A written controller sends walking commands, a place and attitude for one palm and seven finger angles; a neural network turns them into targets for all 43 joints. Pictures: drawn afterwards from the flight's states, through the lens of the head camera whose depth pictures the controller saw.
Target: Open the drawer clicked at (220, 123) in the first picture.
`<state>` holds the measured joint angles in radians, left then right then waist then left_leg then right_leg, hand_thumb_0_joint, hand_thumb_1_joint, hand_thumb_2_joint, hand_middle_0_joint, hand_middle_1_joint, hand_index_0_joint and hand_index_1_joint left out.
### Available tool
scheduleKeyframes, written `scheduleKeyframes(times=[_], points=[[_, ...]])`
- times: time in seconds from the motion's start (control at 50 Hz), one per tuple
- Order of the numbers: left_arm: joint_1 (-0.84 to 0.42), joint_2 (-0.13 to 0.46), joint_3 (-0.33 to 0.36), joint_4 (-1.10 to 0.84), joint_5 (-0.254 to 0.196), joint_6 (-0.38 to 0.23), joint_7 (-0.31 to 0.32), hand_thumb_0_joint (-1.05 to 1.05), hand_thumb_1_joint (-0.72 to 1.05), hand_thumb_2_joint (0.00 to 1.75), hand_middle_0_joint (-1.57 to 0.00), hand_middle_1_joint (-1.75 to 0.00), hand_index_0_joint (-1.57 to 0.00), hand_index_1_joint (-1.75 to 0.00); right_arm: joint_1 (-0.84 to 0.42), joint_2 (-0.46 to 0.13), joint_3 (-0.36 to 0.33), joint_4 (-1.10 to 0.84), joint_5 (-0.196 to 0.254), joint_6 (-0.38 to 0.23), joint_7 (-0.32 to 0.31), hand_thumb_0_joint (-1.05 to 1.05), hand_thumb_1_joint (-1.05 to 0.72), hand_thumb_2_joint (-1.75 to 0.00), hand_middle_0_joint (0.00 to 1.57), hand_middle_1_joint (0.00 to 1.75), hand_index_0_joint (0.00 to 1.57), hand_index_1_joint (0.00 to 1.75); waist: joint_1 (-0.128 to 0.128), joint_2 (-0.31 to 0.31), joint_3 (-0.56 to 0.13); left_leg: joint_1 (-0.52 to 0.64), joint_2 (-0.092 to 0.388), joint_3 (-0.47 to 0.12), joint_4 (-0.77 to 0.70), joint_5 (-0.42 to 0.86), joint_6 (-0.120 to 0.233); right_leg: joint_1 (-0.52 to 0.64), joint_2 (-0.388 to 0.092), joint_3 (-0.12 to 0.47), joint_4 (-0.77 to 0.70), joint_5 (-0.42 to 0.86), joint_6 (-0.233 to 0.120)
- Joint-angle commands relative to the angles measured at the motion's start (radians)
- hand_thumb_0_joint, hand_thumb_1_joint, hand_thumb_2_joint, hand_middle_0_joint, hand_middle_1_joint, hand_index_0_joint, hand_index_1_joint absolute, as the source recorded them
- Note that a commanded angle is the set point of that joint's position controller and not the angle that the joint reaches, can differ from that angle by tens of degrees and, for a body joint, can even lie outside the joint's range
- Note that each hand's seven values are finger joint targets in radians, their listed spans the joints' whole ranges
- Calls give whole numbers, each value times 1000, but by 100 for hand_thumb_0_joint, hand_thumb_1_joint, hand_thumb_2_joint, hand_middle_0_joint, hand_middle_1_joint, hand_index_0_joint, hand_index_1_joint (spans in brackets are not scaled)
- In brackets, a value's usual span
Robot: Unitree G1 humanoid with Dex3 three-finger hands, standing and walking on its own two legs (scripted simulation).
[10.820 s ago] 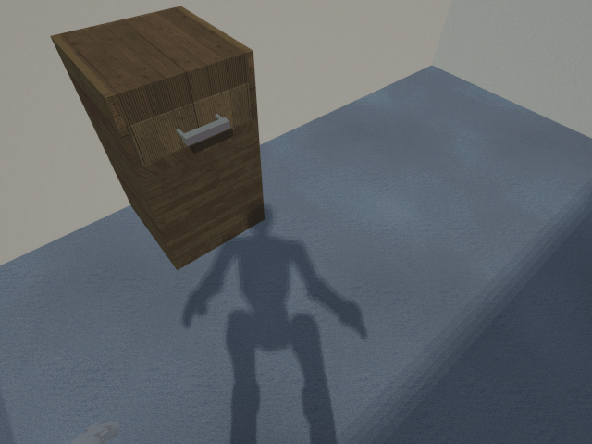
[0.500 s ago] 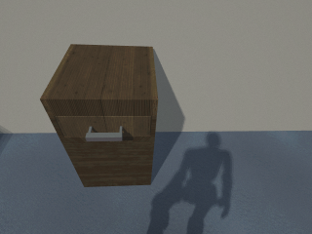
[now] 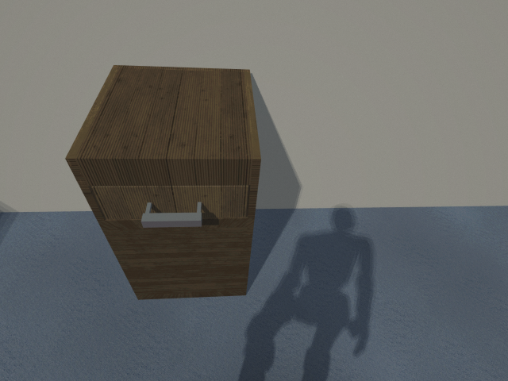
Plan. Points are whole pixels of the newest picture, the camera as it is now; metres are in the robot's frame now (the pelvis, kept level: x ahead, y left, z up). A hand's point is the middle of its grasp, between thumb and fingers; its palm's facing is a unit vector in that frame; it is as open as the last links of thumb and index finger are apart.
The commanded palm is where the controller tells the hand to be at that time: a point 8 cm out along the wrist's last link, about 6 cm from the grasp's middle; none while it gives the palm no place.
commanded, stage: look again from close up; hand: left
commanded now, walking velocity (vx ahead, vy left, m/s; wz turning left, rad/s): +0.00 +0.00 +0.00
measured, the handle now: (173, 213) +0.53 +0.24 -0.17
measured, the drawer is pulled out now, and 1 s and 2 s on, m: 0.00 0.00 0.00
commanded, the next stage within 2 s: raise the hand with hooked fingers in 0.42 s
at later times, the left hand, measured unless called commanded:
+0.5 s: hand out of the picture -0.03 +0.12 -0.18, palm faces +0.05 -0.99 -0.11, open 7.4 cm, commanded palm none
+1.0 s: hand (178, 356) +0.18 +0.13 -0.08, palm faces -0.13 -0.23 -0.96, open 8.9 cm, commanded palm +0.18 +0.17 -0.01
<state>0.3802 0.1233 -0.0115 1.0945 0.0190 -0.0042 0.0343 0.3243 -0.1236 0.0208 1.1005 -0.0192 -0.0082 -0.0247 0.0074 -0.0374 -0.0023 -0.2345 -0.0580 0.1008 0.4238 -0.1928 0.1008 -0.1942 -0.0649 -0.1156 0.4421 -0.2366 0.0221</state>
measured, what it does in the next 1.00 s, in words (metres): shifts its weight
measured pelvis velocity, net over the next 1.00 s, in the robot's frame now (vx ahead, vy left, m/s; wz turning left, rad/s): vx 0.02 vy -0.07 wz -0.05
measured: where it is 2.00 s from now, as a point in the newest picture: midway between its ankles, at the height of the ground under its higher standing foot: outside the picture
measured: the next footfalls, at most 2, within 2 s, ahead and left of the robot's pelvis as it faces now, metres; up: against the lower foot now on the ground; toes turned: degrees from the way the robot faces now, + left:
none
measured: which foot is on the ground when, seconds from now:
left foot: down 0.00-1.00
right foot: down 0.00-1.00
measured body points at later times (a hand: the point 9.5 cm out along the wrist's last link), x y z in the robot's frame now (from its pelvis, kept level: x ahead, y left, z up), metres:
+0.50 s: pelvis +0.01 -0.02 +0.00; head +0.01 +0.00 +0.45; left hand -0.03 +0.18 -0.17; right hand -0.01 -0.22 -0.15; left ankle +0.03 +0.05 -0.74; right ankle +0.00 -0.13 -0.74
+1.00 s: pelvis +0.02 -0.07 -0.03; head +0.04 -0.07 +0.42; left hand +0.18 +0.14 -0.03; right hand +0.25 -0.30 -0.09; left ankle +0.03 +0.05 -0.74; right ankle +0.00 -0.12 -0.74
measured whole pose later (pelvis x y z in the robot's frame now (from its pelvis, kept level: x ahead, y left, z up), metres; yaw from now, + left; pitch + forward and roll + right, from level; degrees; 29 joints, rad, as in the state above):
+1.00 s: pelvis +0.02 -0.07 -0.03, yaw -3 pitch +9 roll +3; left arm 0.46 0.25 -0.14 0.09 1.07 0.02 0.45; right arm 0.07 -0.24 -0.03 0.52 -0.04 0.05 0.04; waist 0.09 -0.06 -0.12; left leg -0.52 0.01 0.14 0.71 -0.34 0.01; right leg -0.54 0.04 -0.02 0.79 -0.41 -0.10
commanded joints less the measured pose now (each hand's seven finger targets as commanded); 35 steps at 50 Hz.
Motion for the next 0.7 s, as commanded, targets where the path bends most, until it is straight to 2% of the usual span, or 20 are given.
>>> scheduleKeyframes(times=[0.0, 0.02, 0.1, 0.18, 0.24, 0.3, 0.44, 0.48, 0.5, 0.52, 0.54, 0.56, 0.58, 0.6, 0.62, 0.64, 0.66, 0.68], points=[[94, 51, 15, -17, 2, -9, 9, 0, 90, 90, -20, -30, -20, -30, 56, -107, -21, -26, 6, -18, -6, 0, -90, -90, 20, 30, 20, 30, 1, 56, 85, -73, 176, -221, -169, -121, -29, -5, -50, 81, -49, 34, -55], [92, 52, 15, -16, 2, -10, 9, 0, 90, 90, -20, -30, -20, -30, 61, -103, -22, -24, 7, -18, -7, 0, -90, -90, 20, 30, 20, 30, -1, 43, 75, -69, 175, -222, -166, -108, -30, 2, -50, 81, -48, 39, -56], [93, 43, 16, -14, 2, -10, 10, 0, 90, 90, -20, -30, -20, -30, 63, -98, -21, -16, 6, -19, -7, 0, -90, -90, 20, 30, 20, 30, 1, 56, 79, -64, 174, -215, -161, -92, -31, -1, -51, 79, -49, 44, -54], [93, 39, 16, -13, 1, -11, 11, 0, 90, 90, -20, -30, -20, -30, 65, -90, -20, -12, 6, -17, -7, 0, -90, -90, 20, 30, 20, 30, 1, 32, 96, -79, 170, -208, -157, -108, -32, 1, -52, 82, -57, 38, -56], [90, 37, 18, -15, 1, -13, 11, 0, 90, 90, -20, -30, -20, -30, 70, -85, -21, -7, 6, -19, -8, 0, -90, -90, 20, 30, 20, 30, -1, 46, 81, -65, 168, -201, -147, -72, -34, 7, -53, 82, -57, 52, -57], [95, 34, 17, -13, -1, -16, 12, 0, 90, 90, -20, -30, -20, -30, 72, -77, -18, -2, 7, -22, -8, 0, -90, -90, 20, 30, 20, 30, 1, 30, 71, -50, 163, -186, -123, -12, -33, 17, -57, 86, -65, 72, -57], [96, 33, 17, -7, -3, -19, 12, 0, 90, 90, -20, -30, -20, -30, 75, -68, -16, 5, 8, -22, -9, 0, -90, -90, 20, 30, 20, 30, -2, 32, 70, -30, 160, -169, -104, 28, -37, 14, -59, 90, -74, 74, -59], [101, 31, 16, -6, -2, -19, 13, 0, 90, 90, -20, -30, -20, -30, 75, -62, -15, 7, 9, -21, -9, 0, -90, -90, 20, 30, 20, 30, -1, 32, 84, -38, 158, -167, -102, 30, -36, 14, -61, 91, -80, 75, -60], [92, 98, 3, 14, 11, -31, 44, 0, 90, 90, -20, -30, -20, -30, -45, -120, -16, -76, 18, -25, 2, 0, -90, -90, 20, 30, 20, 30, 27, 42, 186, -105, 154, -137, 50, 54, -77, -80, -79, 132, -94, 145, -61], [-651, 302, -101, -1585, 79, -180, 69, 0, 88, 89, -20, -32, -20, -32, -19, -286, -21, -491, 85, -161, -35, 0, -90, -90, 20, 30, 20, 30, -109, 374, -356, 229, 97, -126, -62, 35, -65, -54, 52, 104, 60, 60, -76], [-315, 301, -9, -1298, 95, -93, 159, 0, 85, 88, -20, -33, -20, -33, -133, -221, -1, -389, 85, -273, -74, 0, -90, -90, 20, 30, 20, 30, -10, 464, -279, 210, 155, -203, -146, -59, -122, -136, 52, 49, 190, -119, -83], [-266, 243, 0, -1266, 51, -33, 216, 0, 83, 87, -21, -34, -21, -34, -105, -222, -36, -325, 82, -314, -82, 0, -90, -90, 20, 30, 20, 30, -34, 378, -168, 95, 153, -227, -191, -220, -150, -211, 67, 32, 240, -183, -70], [111, 76, -124, -1017, 87, 91, 223, 0, 81, 86, -21, -36, -21, -36, -75, -166, -27, -318, 115, -312, -73, 0, -90, -90, 20, 30, 20, 30, -17, 225, -71, 30, 128, -226, -169, -248, -112, -254, 64, 35, 221, -185, -64], [-47, 60, -164, -1240, 90, 87, 231, 0, 78, 85, -21, -37, -21, -37, -87, -173, -36, -401, 116, -317, -71, 0, -90, -90, 20, 30, 20, 30, -26, 190, -21, -44, 109, -212, -122, -245, -99, -220, 55, 30, 190, -124, -58], [-9, 70, -181, -1246, 182, 93, 243, 0, 76, 84, -21, -39, -21, -39, -98, -194, -48, -422, 115, -337, -76, 0, -90, -90, 20, 30, 20, 30, -25, 120, -59, -41, 113, -189, -57, -216, -81, -234, 63, 41, 151, -98, -58], [20, 85, -213, -1268, 263, 91, 256, 0, 74, 83, -21, -40, -21, -40, -113, -221, -39, -454, 97, -359, -72, 0, -90, -90, 20, 30, 20, 30, -24, 83, -46, -67, 93, -183, -14, -195, -69, -246, 65, 66, 123, -96, -67], [31, 115, -219, -1282, 337, 97, 272, 0, 71, 82, -21, -42, -21, -42, -115, -238, -38, -489, 80, -360, -62, 0, -90, -90, 20, 30, 20, 30, -41, 50, -55, -88, 81, -204, 15, -213, -65, -265, 69, 88, 117, -119, -73], [-43, 149, -236, -1297, 434, 97, 295, 0, 69, 81, -22, -43, -22, -43, -122, -260, -38, -510, 48, -350, -60, 0, -90, -90, 20, 30, 20, 30, -67, -48, -31, -128, 74, -229, 38, -284, -63, -317, 72, 126, 101, -199, -75]])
